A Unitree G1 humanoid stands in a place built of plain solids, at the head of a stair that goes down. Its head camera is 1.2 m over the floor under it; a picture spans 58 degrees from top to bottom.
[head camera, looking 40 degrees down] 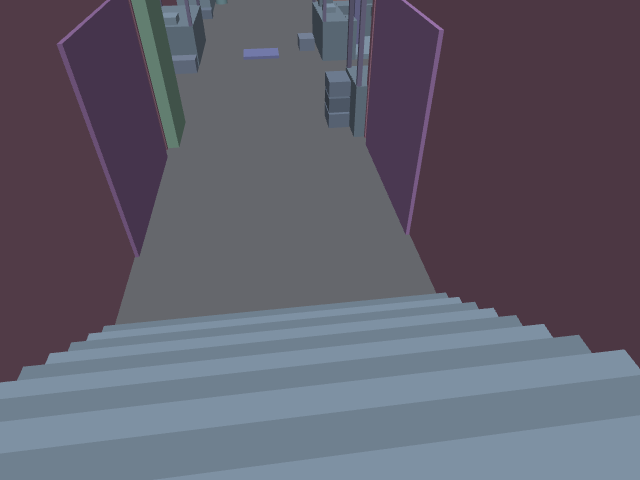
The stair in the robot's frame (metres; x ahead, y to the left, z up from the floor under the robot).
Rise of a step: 0.21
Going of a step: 0.26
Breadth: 3.45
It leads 7 degrees to the left of straight ahead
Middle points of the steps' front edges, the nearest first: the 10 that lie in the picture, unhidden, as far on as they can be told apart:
0.60 0.09 -0.21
0.85 0.12 -0.42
1.11 0.16 -0.64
1.36 0.19 -0.85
1.62 0.22 -1.06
1.87 0.26 -1.27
2.13 0.29 -1.49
2.38 0.32 -1.70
2.64 0.35 -1.91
2.89 0.39 -2.12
